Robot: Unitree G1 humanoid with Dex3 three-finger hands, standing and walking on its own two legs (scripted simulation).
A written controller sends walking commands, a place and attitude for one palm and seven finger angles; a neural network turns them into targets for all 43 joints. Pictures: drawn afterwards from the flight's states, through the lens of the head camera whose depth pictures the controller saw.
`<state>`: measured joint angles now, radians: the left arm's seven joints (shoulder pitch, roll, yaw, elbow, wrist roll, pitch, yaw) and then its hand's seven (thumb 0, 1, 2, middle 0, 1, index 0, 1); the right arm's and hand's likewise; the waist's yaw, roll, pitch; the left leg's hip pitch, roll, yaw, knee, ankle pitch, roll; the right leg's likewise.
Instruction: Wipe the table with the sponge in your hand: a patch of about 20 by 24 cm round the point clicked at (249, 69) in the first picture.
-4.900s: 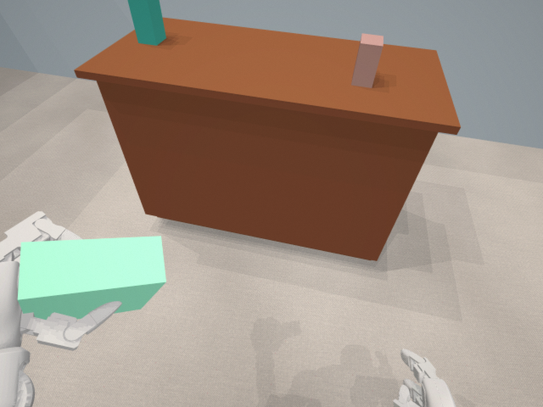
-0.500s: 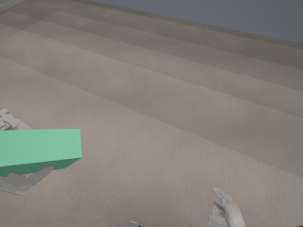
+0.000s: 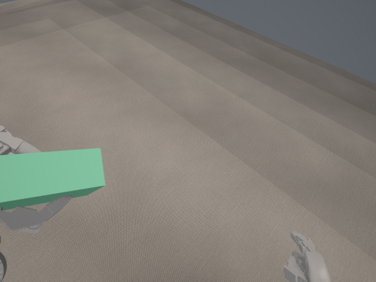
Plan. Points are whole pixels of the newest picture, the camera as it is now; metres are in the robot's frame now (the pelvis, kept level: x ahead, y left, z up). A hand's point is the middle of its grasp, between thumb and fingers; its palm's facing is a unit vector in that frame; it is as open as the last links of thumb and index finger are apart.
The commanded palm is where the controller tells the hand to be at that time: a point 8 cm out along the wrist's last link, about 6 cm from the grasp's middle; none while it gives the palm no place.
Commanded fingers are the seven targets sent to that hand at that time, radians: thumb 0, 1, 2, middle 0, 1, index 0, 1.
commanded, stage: walk to a spot facing it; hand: left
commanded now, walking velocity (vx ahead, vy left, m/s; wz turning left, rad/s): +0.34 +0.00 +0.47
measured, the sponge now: (63, 178) +0.22 +0.21 +0.18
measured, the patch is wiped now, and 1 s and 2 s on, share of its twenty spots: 0.00 0.00 0.00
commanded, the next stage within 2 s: turn to face it in 1.40 s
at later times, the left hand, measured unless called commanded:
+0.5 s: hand (35, 206) +0.18 +0.23 +0.18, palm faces +0.54 -0.73 -0.42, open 9.3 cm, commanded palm +0.11 +0.27 +0.19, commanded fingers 0.00 0.10 1.30 -1.20 -1.60 -1.20 -1.60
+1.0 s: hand (8, 143) +0.26 +0.30 +0.20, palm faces +0.63 -0.62 -0.46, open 9.3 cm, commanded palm +0.18 +0.32 +0.19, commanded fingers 0.00 0.10 1.30 -1.20 -1.60 -1.20 -1.60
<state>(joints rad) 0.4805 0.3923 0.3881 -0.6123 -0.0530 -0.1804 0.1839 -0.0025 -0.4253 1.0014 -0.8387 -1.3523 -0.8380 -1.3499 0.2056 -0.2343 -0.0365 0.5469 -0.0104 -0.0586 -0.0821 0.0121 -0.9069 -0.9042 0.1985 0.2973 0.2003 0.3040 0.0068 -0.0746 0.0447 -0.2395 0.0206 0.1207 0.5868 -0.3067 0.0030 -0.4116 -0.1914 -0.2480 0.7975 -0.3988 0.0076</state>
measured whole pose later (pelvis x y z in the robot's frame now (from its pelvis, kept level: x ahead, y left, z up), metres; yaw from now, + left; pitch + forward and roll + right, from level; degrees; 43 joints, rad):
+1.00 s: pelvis +0.13 +0.00 +0.01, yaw +21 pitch +0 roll +0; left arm 0.44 0.43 0.40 -0.60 -0.02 -0.21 0.15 0.00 -0.43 1.00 -0.84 -1.35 -0.84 -1.35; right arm 0.16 -0.10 0.02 0.59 0.01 -0.08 -0.02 0.01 -0.91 -0.90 0.20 0.30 0.20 0.30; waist -0.01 -0.03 0.10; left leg -0.32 0.04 0.13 0.57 -0.24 0.03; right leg -0.53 -0.12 -0.08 1.15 -0.41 0.04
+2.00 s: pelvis +0.34 -0.02 +0.00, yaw +48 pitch -1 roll +0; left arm 0.46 0.36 0.37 -0.52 -0.05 -0.13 0.13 0.00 -0.43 1.00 -0.83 -1.35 -0.83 -1.35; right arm 0.17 -0.19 0.01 0.62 0.02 -0.09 -0.04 0.01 -0.90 -0.90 0.21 0.30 0.21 0.31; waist 0.05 0.08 0.08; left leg -0.48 0.02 -0.07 0.87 -0.42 -0.04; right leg -0.27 -0.04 -0.16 0.60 -0.30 -0.02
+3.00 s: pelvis +0.33 -0.19 +0.02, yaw +83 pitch -1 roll +3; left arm 0.50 0.36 0.33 -0.49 -0.04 -0.14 0.13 0.00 -0.43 1.00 -0.83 -1.35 -0.83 -1.35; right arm 0.21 -0.23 -0.02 0.64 0.00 -0.07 -0.08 0.01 -0.90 -0.90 0.20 0.30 0.20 0.30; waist -0.01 -0.01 0.05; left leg -0.53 0.01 0.03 1.14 -0.39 -0.08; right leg -0.17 -0.08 -0.21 0.46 -0.27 -0.05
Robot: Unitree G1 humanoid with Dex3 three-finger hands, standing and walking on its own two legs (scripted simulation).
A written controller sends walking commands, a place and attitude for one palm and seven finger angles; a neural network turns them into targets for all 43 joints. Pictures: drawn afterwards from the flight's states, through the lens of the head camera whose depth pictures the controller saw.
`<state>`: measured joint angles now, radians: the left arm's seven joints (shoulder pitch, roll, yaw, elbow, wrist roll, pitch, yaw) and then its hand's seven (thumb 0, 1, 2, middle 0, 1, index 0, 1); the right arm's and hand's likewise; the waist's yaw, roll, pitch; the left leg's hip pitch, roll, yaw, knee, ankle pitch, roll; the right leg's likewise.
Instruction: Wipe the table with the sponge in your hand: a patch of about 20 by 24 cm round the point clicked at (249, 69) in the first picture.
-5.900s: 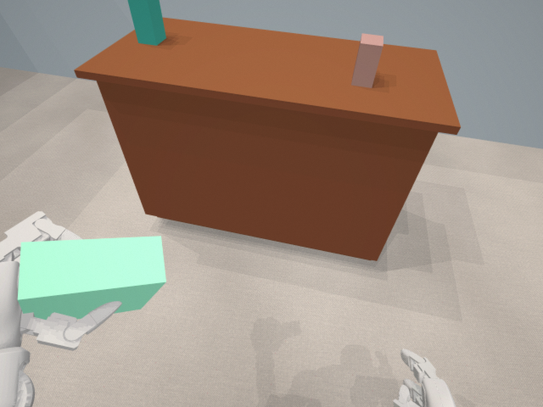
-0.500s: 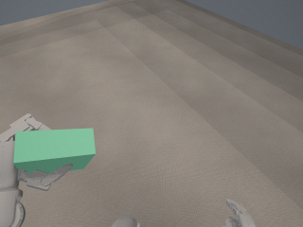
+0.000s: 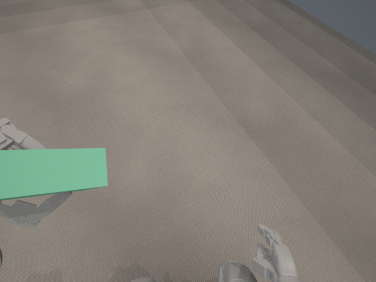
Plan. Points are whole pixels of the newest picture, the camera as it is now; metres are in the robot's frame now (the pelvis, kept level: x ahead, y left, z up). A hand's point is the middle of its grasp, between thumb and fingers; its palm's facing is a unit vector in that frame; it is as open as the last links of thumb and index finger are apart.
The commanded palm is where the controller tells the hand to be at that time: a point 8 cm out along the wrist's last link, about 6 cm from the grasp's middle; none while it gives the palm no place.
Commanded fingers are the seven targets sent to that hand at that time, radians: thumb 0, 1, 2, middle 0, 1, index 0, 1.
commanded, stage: walk to a spot facing it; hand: left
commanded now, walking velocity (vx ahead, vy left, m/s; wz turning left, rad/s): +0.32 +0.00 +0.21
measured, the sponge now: (64, 174) +0.24 +0.20 +0.17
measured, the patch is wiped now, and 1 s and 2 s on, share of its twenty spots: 0.00 0.00 0.00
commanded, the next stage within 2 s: turn to face it in 0.40 s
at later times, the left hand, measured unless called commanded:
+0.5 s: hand (63, 126) +0.31 +0.22 +0.19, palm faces +0.47 -0.72 -0.51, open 9.3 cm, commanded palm +0.23 +0.26 +0.19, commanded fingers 0.00 0.10 1.30 -1.20 -1.60 -1.20 -1.60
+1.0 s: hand (54, 158) +0.26 +0.22 +0.18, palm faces +0.73 -0.49 -0.48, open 9.3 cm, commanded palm +0.21 +0.23 +0.19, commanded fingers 0.00 0.10 1.30 -1.20 -1.60 -1.20 -1.60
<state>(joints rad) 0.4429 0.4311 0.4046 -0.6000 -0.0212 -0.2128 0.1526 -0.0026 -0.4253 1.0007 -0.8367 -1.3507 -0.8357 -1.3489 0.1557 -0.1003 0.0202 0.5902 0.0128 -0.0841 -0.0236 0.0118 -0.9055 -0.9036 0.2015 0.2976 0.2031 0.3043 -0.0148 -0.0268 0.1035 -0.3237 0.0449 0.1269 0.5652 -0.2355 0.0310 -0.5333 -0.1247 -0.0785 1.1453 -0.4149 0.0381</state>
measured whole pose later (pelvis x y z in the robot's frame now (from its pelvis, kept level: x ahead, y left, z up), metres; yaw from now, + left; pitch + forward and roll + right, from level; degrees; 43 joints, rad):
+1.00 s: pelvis +0.19 -0.10 +0.00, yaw +27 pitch -1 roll +0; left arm 0.46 0.36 0.37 -0.52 -0.05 -0.13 0.13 0.00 -0.43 1.00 -0.83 -1.35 -0.83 -1.35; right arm 0.17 -0.19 0.01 0.62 0.02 -0.09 -0.04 0.01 -0.90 -0.90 0.21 0.30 0.21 0.31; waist 0.05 0.08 0.08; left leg -0.48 0.02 -0.07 0.87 -0.42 -0.04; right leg -0.27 -0.04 -0.16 0.60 -0.30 -0.02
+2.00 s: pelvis +0.12 -0.25 +0.01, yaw +62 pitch -1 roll +3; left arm 0.50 0.36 0.33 -0.49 -0.04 -0.14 0.13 0.00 -0.43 1.00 -0.83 -1.35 -0.83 -1.35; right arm 0.21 -0.23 -0.02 0.64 0.00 -0.07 -0.08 0.01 -0.90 -0.90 0.20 0.30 0.20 0.30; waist -0.01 -0.01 0.05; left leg -0.53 0.01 0.03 1.14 -0.39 -0.08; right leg -0.17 -0.08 -0.21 0.46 -0.27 -0.05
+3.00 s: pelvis +0.07 -0.40 +0.00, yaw +96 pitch +1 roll +2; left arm 0.51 0.40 0.39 -0.60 -0.04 -0.17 0.17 0.00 -0.42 1.00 -0.82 -1.35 -0.82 -1.35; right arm 0.19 -0.26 -0.06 0.56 -0.01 -0.05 -0.08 0.01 -0.91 -0.90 0.20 0.30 0.20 0.30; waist -0.02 -0.05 0.06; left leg -0.29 0.03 0.12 0.63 -0.39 -0.05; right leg -0.27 -0.15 -0.26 0.58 -0.32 -0.02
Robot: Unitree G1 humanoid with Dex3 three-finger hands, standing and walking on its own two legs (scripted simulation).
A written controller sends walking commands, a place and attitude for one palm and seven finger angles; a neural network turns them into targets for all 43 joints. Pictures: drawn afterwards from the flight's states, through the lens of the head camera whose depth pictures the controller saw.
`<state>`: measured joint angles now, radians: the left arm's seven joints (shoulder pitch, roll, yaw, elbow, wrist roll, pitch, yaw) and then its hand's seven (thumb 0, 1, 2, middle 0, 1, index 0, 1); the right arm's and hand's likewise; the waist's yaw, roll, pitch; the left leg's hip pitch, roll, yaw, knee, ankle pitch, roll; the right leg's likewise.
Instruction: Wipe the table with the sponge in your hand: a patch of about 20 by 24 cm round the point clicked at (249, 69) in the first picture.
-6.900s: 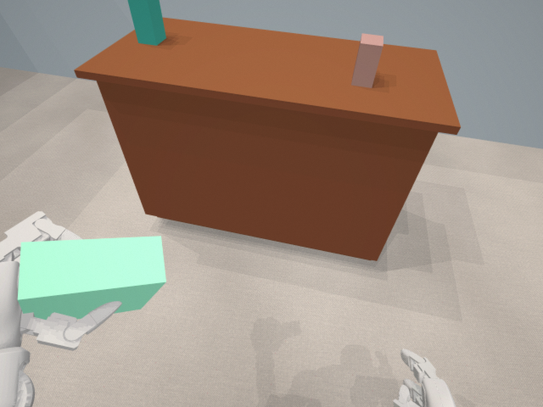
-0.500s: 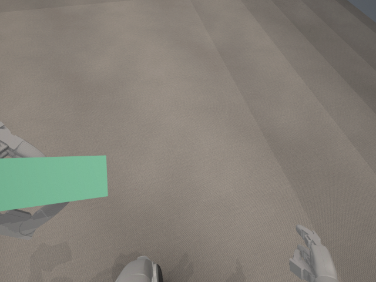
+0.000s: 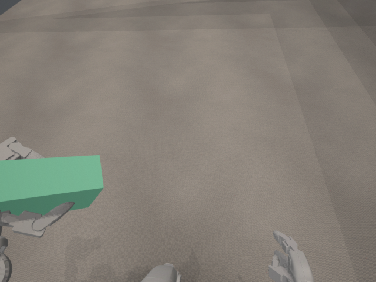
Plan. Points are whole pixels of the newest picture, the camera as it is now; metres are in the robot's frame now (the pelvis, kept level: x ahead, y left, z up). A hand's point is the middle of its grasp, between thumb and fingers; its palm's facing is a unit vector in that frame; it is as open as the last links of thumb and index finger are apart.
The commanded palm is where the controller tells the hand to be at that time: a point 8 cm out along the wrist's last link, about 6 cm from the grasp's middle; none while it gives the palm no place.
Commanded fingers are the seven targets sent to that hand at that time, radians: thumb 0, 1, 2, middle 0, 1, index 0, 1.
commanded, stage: turn to face it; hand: left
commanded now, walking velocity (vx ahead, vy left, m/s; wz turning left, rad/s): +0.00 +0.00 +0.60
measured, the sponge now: (66, 187) +0.22 +0.22 +0.16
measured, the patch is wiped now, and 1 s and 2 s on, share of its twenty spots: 0.00 0.00 0.00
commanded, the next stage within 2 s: none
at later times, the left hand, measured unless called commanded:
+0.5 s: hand out of the picture +0.07 +0.29 +0.18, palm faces +0.59 -0.68 -0.43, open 9.3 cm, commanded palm +0.00 +0.31 +0.19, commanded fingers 0.00 0.10 1.30 -1.20 -1.60 -1.20 -1.60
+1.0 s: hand out of the picture -0.09 +0.21 +0.18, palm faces +0.75 -0.48 -0.45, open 9.3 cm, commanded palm -0.17 +0.22 +0.19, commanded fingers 0.00 0.10 1.30 -1.20 -1.60 -1.20 -1.60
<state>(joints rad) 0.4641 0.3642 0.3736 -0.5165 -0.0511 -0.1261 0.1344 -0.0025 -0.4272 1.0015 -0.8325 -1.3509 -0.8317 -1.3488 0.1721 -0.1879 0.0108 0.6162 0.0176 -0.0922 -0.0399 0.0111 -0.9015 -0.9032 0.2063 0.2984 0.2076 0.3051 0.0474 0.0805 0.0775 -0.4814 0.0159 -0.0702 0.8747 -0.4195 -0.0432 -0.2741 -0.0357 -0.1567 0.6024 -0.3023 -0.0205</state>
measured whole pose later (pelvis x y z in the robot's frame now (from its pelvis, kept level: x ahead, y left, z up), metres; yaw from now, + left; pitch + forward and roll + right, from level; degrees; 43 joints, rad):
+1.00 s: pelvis -0.13 -0.10 +0.02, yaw +35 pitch -1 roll +3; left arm 0.50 0.36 0.33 -0.49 -0.04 -0.14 0.13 0.00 -0.43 1.00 -0.83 -1.35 -0.83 -1.35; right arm 0.21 -0.23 -0.02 0.64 0.00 -0.07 -0.08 0.01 -0.90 -0.90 0.20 0.30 0.20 0.30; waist -0.01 -0.01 0.05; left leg -0.53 0.01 0.03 1.14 -0.39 -0.08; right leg -0.17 -0.08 -0.21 0.46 -0.27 -0.05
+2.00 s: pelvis -0.25 -0.22 +0.01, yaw +69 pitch +1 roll +2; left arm 0.51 0.40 0.39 -0.60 -0.04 -0.17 0.17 0.00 -0.42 1.00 -0.82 -1.35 -0.82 -1.35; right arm 0.19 -0.26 -0.06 0.56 -0.01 -0.05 -0.08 0.01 -0.91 -0.90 0.20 0.30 0.20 0.30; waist -0.02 -0.05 0.06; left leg -0.29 0.03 0.12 0.63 -0.39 -0.05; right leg -0.27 -0.15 -0.26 0.58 -0.32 -0.02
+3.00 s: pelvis -0.26 -0.38 +0.01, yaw +104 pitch -1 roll -1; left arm 0.50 0.43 0.38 -0.60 -0.03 -0.17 0.13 0.00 -0.42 1.00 -0.82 -1.35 -0.82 -1.35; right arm 0.19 -0.15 0.00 0.57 0.01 -0.09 -0.02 0.01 -0.91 -0.90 0.20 0.30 0.20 0.30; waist -0.01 -0.03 0.08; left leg -0.29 0.02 -0.01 0.55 -0.25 0.01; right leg -0.48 -0.06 -0.10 1.06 -0.49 0.08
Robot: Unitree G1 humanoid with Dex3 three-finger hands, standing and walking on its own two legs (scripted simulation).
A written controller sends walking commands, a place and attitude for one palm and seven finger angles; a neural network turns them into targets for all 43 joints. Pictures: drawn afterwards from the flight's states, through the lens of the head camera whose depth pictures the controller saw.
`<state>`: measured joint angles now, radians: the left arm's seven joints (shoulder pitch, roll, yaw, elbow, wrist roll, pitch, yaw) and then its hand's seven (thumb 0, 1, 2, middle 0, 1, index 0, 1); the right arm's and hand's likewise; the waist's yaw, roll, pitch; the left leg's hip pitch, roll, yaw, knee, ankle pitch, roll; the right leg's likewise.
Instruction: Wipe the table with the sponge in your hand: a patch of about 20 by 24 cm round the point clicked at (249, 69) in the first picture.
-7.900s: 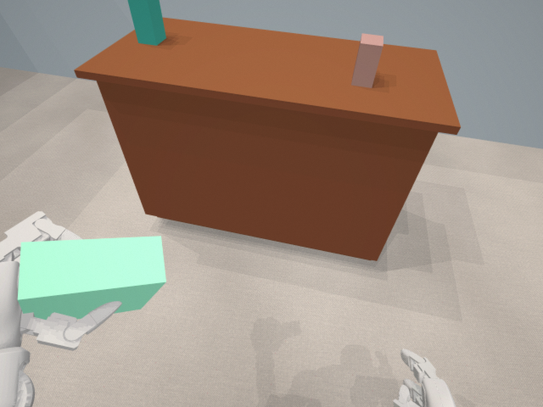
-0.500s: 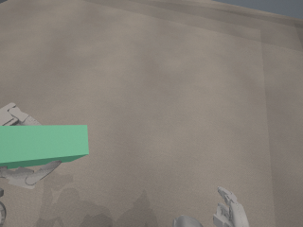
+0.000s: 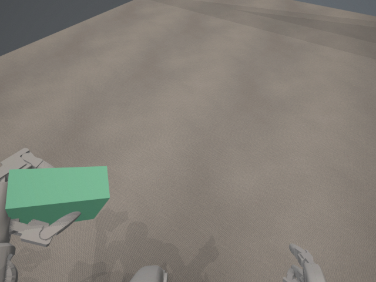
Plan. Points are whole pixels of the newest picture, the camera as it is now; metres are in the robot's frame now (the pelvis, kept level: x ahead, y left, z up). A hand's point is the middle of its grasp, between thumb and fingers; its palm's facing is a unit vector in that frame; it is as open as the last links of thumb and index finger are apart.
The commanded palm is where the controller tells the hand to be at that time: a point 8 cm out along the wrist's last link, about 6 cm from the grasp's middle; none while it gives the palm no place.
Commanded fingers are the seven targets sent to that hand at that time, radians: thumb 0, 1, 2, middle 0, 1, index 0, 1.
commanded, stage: turn to face it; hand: left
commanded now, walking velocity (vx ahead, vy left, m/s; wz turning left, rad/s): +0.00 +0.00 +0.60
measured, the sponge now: (73, 197) +0.23 +0.20 +0.14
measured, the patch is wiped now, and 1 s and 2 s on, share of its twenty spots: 0.00 0.00 0.00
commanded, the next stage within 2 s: none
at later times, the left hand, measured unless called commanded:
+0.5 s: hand out of the picture +0.04 +0.30 +0.18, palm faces +0.58 -0.68 -0.46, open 9.3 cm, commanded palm -0.02 +0.33 +0.17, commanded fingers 0.00 0.10 1.30 -1.20 -1.60 -1.20 -1.60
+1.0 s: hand out of the picture -0.11 +0.29 +0.17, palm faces +0.76 -0.47 -0.45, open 9.3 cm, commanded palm -0.18 +0.29 +0.17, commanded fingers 0.00 0.10 1.30 -1.20 -1.60 -1.20 -1.60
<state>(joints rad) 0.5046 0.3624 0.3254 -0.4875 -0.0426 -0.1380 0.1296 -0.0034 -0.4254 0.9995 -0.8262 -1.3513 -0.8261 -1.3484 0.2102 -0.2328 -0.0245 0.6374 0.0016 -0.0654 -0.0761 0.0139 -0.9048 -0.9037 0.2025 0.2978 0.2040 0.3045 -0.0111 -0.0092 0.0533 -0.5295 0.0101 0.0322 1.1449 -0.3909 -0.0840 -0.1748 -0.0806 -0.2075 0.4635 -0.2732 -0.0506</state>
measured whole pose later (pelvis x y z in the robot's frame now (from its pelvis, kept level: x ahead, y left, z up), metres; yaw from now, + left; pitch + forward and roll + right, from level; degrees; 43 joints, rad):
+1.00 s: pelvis -0.16 -0.03 -0.01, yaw +33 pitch +1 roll +2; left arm 0.51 0.40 0.39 -0.60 -0.04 -0.17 0.17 0.00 -0.42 1.00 -0.82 -1.35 -0.82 -1.35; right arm 0.19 -0.26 -0.06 0.56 -0.01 -0.05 -0.08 0.01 -0.91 -0.90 0.20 0.30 0.20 0.30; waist -0.02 -0.05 0.06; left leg -0.29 0.03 0.12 0.63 -0.39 -0.05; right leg -0.27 -0.15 -0.26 0.58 -0.32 -0.02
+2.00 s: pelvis -0.26 -0.15 -0.01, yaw +69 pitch -1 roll -1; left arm 0.50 0.43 0.38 -0.60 -0.03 -0.17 0.13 0.00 -0.42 1.00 -0.82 -1.35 -0.82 -1.35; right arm 0.19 -0.15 0.00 0.57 0.01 -0.09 -0.02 0.01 -0.91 -0.90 0.20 0.30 0.20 0.30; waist -0.01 -0.03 0.08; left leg -0.29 0.02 -0.01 0.55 -0.25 0.01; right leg -0.48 -0.06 -0.10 1.06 -0.49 0.08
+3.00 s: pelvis -0.22 -0.33 -0.02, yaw +103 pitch -1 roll -1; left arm 0.47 0.38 0.37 -0.50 -0.05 -0.14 0.12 0.00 -0.42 1.00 -0.82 -1.35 -0.82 -1.35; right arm 0.18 -0.17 0.02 0.62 0.01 -0.11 -0.02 0.01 -0.90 -0.90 0.21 0.30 0.21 0.31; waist 0.04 0.09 0.10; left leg -0.45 -0.02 -0.13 0.74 -0.35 -0.04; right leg -0.23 0.02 -0.10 0.55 -0.30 -0.02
